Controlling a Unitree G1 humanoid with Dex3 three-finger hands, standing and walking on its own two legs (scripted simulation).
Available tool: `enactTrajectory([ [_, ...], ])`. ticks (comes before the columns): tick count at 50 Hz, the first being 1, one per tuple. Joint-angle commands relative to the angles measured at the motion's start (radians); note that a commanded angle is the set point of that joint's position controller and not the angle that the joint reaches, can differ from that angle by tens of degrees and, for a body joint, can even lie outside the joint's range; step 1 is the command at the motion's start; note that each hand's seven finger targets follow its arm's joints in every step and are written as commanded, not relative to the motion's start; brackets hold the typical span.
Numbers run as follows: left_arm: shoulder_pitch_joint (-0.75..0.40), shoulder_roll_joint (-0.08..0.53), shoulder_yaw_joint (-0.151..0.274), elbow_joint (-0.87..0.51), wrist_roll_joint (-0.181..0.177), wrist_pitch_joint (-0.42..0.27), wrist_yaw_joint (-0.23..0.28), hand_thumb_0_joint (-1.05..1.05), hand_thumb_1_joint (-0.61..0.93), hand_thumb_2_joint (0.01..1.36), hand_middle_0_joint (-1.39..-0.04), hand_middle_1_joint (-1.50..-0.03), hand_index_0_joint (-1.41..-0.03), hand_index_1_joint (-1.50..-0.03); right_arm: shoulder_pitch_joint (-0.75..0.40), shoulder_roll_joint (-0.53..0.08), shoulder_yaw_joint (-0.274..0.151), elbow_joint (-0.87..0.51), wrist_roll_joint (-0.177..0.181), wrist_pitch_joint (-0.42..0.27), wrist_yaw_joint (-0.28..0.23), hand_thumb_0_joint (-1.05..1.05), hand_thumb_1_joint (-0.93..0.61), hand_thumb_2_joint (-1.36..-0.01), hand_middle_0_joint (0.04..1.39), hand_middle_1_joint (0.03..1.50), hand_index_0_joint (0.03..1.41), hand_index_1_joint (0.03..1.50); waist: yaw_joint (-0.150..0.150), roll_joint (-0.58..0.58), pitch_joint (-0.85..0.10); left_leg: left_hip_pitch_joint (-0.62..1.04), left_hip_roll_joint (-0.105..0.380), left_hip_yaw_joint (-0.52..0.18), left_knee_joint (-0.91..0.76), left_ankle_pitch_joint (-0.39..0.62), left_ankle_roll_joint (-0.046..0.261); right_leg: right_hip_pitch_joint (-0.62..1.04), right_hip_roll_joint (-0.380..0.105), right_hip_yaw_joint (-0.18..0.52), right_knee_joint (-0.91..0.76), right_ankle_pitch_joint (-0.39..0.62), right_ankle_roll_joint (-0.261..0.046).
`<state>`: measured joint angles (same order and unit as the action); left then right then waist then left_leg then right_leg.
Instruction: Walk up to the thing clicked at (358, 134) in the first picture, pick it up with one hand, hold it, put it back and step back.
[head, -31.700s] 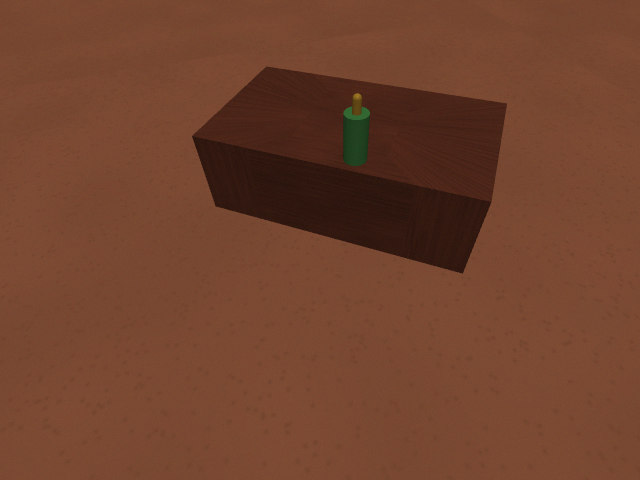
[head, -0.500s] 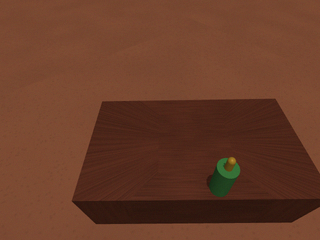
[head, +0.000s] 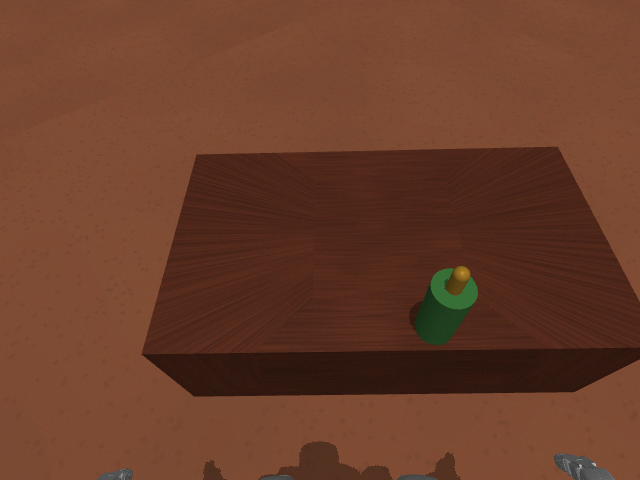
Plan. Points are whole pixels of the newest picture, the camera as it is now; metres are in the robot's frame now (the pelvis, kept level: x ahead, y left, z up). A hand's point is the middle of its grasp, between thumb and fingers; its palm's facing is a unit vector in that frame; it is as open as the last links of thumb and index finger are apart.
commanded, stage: step back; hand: right
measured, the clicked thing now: (446, 302) +0.45 -0.22 -0.25
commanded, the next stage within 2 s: none
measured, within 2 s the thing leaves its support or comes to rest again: neither
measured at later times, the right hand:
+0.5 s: hand out of the picture -0.02 -0.22 -0.14, palm faces -0.07 +0.90 -0.42, open 7.4 cm
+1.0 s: hand out of the picture -0.10 -0.21 -0.16, palm faces -0.05 +0.91 -0.42, open 7.4 cm
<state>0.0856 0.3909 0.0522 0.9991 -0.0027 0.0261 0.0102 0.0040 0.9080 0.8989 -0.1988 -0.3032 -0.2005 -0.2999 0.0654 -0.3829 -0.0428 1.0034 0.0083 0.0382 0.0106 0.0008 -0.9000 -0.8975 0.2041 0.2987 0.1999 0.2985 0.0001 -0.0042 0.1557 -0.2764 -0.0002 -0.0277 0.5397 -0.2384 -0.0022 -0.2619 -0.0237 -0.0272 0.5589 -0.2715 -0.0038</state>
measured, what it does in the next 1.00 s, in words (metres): walks backwards: left foot, then right foot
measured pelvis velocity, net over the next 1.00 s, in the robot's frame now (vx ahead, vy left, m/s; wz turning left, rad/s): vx -0.21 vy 0.06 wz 0.00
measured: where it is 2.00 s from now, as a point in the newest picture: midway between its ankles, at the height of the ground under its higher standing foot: outside the picture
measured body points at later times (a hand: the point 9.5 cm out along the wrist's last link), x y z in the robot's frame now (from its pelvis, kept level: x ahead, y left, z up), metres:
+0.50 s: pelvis -0.09 +0.04 +0.00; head -0.01 +0.07 +0.44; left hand +0.03 +0.36 -0.14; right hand -0.02 -0.27 -0.11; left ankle -0.09 +0.15 -0.73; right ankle -0.12 -0.10 -0.65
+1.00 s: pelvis -0.21 +0.06 -0.02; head -0.14 +0.06 +0.43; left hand -0.07 +0.37 -0.12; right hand -0.10 -0.26 -0.13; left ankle -0.21 +0.17 -0.74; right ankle -0.15 -0.08 -0.73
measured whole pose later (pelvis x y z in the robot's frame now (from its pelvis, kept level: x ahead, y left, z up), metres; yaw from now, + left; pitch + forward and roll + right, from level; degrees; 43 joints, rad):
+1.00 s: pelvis -0.21 +0.06 -0.02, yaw +0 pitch -2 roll +1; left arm 0.11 0.39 0.06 0.75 0.02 0.04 0.02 0.00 0.90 0.90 -0.20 -0.30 -0.20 -0.30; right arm 0.15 -0.39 -0.05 0.86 -0.02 0.03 -0.02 0.00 -0.90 -0.90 0.20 0.30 0.20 0.30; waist 0.01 -0.03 0.19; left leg -0.26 -0.04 -0.03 0.65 -0.35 0.01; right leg -0.39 -0.04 0.04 0.71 -0.29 0.02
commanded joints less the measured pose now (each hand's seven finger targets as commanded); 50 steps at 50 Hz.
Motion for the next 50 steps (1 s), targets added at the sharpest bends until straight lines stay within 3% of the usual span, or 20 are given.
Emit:
enactTrajectory([
  [1, 0.049, 0.226, 0.061, -0.087, 0.013, -0.007, 0.003, 0.0, 0.9, 0.9, -0.2, -0.3, -0.2, -0.3, -0.006, -0.217, -0.056, -0.109, -0.001, 0.001, -0.009, 0.0, -0.9, -0.9, 0.2, 0.3, 0.2, 0.3, 0.015, -0.017, -0.221, -0.029, 0.058, -0.1, 0.118, 0.134, 0.124, 0.044, -0.157, 0.193, -0.043, 0.202, -0.157],
  [3, 0.001, 0.299, 0.081, -0.124, 0.03, -0.015, 0.005, 0.0, 0.9, 0.9, -0.2, -0.3, -0.2, -0.3, 0.008, -0.184, -0.052, -0.127, -0.005, 0.012, -0.005, 0.0, -0.9, -0.9, 0.2, 0.3, 0.2, 0.3, 0.029, -0.212, -0.189, -0.086, -0.098, -0.022, 0.485, -0.3, 0.044, -0.029, -0.384, 0.413, -0.237, 0.317, -0.293],
  [4, -0.025, 0.312, 0.087, -0.146, 0.042, -0.021, 0.009, 0.0, 0.9, 0.9, -0.2, -0.3, -0.2, -0.3, 0.041, -0.189, -0.054, -0.131, -0.014, 0.02, -0.006, 0.0, -0.9, -0.9, 0.2, 0.3, 0.2, 0.3, 0.016, -0.189, -0.173, -0.108, -0.071, -0.097, 0.607, -0.351, 0.04, -0.076, -0.419, 0.435, -0.237, 0.323, -0.32],
  [7, -0.132, 0.261, 0.079, -0.188, 0.044, -0.02, 0.017, 0.0, 0.9, 0.9, -0.2, -0.3, -0.2, -0.3, 0.133, -0.212, -0.067, -0.115, 0.006, 0.02, -0.007, 0.0, -0.9, -0.9, 0.2, 0.3, 0.2, 0.3, -0.036, -0.142, -0.169, -0.095, -0.049, -0.102, 0.63, -0.276, 0.03, -0.073, -0.294, 0.239, -0.17, 0.306, -0.242],
  [13, -0.022, 0.257, 0.078, -0.206, 0.024, 0.004, 0.015, 0.0, 0.9, 0.9, -0.2, -0.3, -0.2, -0.3, 0.179, -0.183, -0.058, -0.113, -0.034, -0.011, -0.012, 0.0, -0.9, -0.9, 0.2, 0.3, 0.2, 0.3, -0.003, -0.162, -0.25, -0.01, -0.025, 0.04, -0.06, -0.087, 0.02, 0.155, -0.221, 0.165, 0.058, 0.435, -0.155],
  [14, -0.007, 0.235, 0.07, -0.218, 0.016, 0.012, 0.011, 0.0, 0.9, 0.9, -0.2, -0.3, -0.2, -0.3, 0.186, -0.205, -0.066, -0.116, -0.049, -0.019, -0.016, 0.0, -0.9, -0.9, 0.2, 0.3, 0.2, 0.3, -0.012, -0.101, -0.229, 0.067, 0.019, -0.019, -0.145, 0.1, 0.029, 0.048, -0.175, 0.136, 0.118, 0.346, -0.105],
  [15, 0.016, 0.168, 0.056, -0.237, 0.007, 0.016, 0.01, 0.0, 0.9, 0.9, -0.2, -0.3, -0.2, -0.3, 0.16, -0.304, -0.09, -0.137, -0.068, -0.024, -0.016, 0.0, -0.9, -0.9, 0.2, 0.3, 0.2, 0.3, 0.005, 0.158, -0.223, 0.139, 0.246, -0.343, -0.174, 0.33, 0.101, -0.14, -0.008, 0.061, 0.284, 0.064, -0.036],
  [16, -0.042, 0.182, 0.069, -0.243, 0.009, 0.017, 0.025, 0.0, 0.9, 0.9, -0.2, -0.3, -0.2, -0.3, 0.111, -0.398, -0.102, -0.157, -0.048, -0.022, -0.008, 0.0, -0.9, -0.9, 0.2, 0.3, 0.2, 0.3, -0.036, 0.266, -0.21, 0.068, 0.366, -0.462, -0.183, 0.513, 0.254, -0.197, 0.134, 0.118, 0.45, -0.398, -0.006],
  [17, -0.084, 0.192, 0.072, -0.239, 0.022, 0.02, 0.035, 0.0, 0.9, 0.9, -0.2, -0.3, -0.2, -0.3, 0.116, -0.375, -0.103, -0.156, -0.047, -0.026, -0.012, 0.0, -0.9, -0.9, 0.2, 0.3, 0.2, 0.3, -0.059, 0.221, -0.191, 0.02, 0.387, -0.479, -0.194, 0.507, 0.295, -0.197, 0.14, 0.211, 0.597, -0.423, -0.007],
  [20, 0.02, 0.172, 0.07, -0.206, -0.003, 0.019, 0.03, 0.0, 0.9, 0.9, -0.2, -0.3, -0.2, -0.3, 0.011, -0.255, -0.066, -0.182, -0.047, -0.027, -0.036, 0.0, -0.9, -0.9, 0.2, 0.3, 0.2, 0.3, 0.033, 0.152, -0.17, 0.15, 0.231, -0.188, -0.082, 0.604, 0.196, -0.301, 0.139, 0.226, 0.688, -0.249, -0.02],
  [26, 0.019, 0.163, 0.068, -0.236, 0.016, 0.003, 0.015, 0.0, 0.9, 0.9, -0.2, -0.3, -0.2, -0.3, 0.12, -0.236, -0.071, -0.2, -0.033, -0.023, -0.048, 0.0, -0.9, -0.9, 0.2, 0.3, 0.2, 0.3, -0.039, 0.144, -0.191, 0.292, 0.268, -0.192, -0.031, 0.601, 0.264, -0.249, 0.097, 0.145, 0.441, -0.251, 0.036],
  [32, 0.165, 0.149, 0.072, -0.185, 0.035, -0.024, 0.011, 0.0, 0.9, 0.9, -0.2, -0.3, -0.2, -0.3, 0.064, -0.24, -0.065, -0.236, -0.009, -0.001, -0.036, 0.0, -0.9, -0.9, 0.2, 0.3, 0.2, 0.3, 0.01, 0.14, -0.265, 0.148, 0.197, -0.116, 0.121, 0.439, 0.154, 0.086, 0.056, 0.029, -0.176, 0.123, -0.019],
  [33, 0.158, 0.202, 0.084, -0.191, 0.045, -0.032, 0.016, 0.0, 0.9, 0.9, -0.2, -0.3, -0.2, -0.3, 0.064, -0.206, -0.054, -0.243, 0.0, -0.002, -0.034, 0.0, -0.9, -0.9, 0.2, 0.3, 0.2, 0.3, 0.003, 0.053, -0.272, 0.001, 0.157, -0.112, 0.149, 0.271, 0.104, 0.185, -0.031, 0.169, -0.143, 0.279, -0.048],
  [35, 0.101, 0.333, 0.11, -0.229, 0.037, -0.033, 0.011, 0.0, 0.9, 0.9, -0.2, -0.3, -0.2, -0.3, -0.002, -0.177, -0.053, -0.256, 0.002, 0.006, -0.045, 0.0, -0.9, -0.9, 0.2, 0.3, 0.2, 0.3, 0.05, -0.264, -0.186, -0.164, -0.075, -0.058, 0.533, -0.407, 0.015, 0.047, -0.369, 0.566, -0.177, 0.551, -0.327],
  [36, 0.082, 0.297, 0.107, -0.251, 0.035, -0.037, 0.01, 0.0, 0.9, 0.9, -0.2, -0.3, -0.2, -0.3, 0.035, -0.204, -0.062, -0.236, -0.003, 0.011, -0.046, 0.0, -0.9, -0.9, 0.2, 0.3, 0.2, 0.3, 0.035, -0.183, -0.162, -0.166, -0.067, -0.147, 0.665, -0.413, 0.004, 0.008, -0.371, 0.545, -0.17, 0.559, -0.332],
  [40, 0.03, 0.218, 0.086, -0.285, 0.033, -0.024, 0.022, 0.0, 0.9, 0.9, -0.2, -0.3, -0.2, -0.3, 0.092, -0.195, -0.048, -0.219, 0.004, -0.008, -0.047, 0.0, -0.9, -0.9, 0.2, 0.3, 0.2, 0.3, 0.009, -0.117, -0.162, -0.173, -0.098, -0.117, 0.64, -0.287, -0.007, 0.045, -0.185, 0.253, -0.079, 0.577, -0.221],
  [45, 0.087, 0.216, 0.081, -0.3, 0.034, -0.01, 0.026, 0.0, 0.9, 0.9, -0.2, -0.3, -0.2, -0.3, 0.109, -0.175, -0.044, -0.225, -0.014, -0.02, -0.044, 0.0, -0.9, -0.9, 0.2, 0.3, 0.2, 0.3, 0.034, -0.196, -0.209, -0.137, -0.013, -0.031, 0.202, -0.27, -0.006, 0.204, -0.199, 0.261, -0.004, 0.589, -0.202],
  [48, 0.055, 0.218, 0.072, -0.318, 0.018, 0.011, 0.014, 0.0, 0.9, 0.9, -0.2, -0.3, -0.2, -0.3, 0.18, -0.178, -0.062, -0.193, -0.032, -0.037, -0.036, 0.0, -0.9, -0.9, 0.2, 0.3, 0.2, 0.3, -0.01, -0.14, -0.237, 0.061, -0.012, 0.013, -0.144, 0.084, 0.017, 0.097, -0.132, 0.216, 0.116, 0.435, -0.123],
  [49, 0.082, 0.172, 0.062, -0.329, 0.014, 0.016, 0.01, 0.0, 0.9, 0.9, -0.2, -0.3, -0.2, -0.3, 0.161, -0.239, -0.08, -0.207, -0.05, -0.044, -0.037, 0.0, -0.9, -0.9, 0.2, 0.3, 0.2, 0.3, 0.008, -0.013, -0.245, 0.151, 0.136, -0.191, -0.165, 0.207, 0.062, -0.059, -0.05, 0.201, 0.194, 0.213, -0.073],
  [50, 0.062, 0.153, 0.061, -0.339, 0.01, 0.013, 0.015, 0.0, 0.9, 0.9, -0.2, -0.3, -0.2, -0.3, 0.099, -0.359, -0.099, -0.23, -0.044, -0.041, -0.026, 0.0, -0.9, -0.9, 0.2, 0.3, 0.2, 0.3, -0.001, 0.24, -0.219, 0.113, 0.364, -0.458, -0.206, 0.372, 0.213, -0.195, 0.138, 0.094, 0.373, -0.26, -0.023],
])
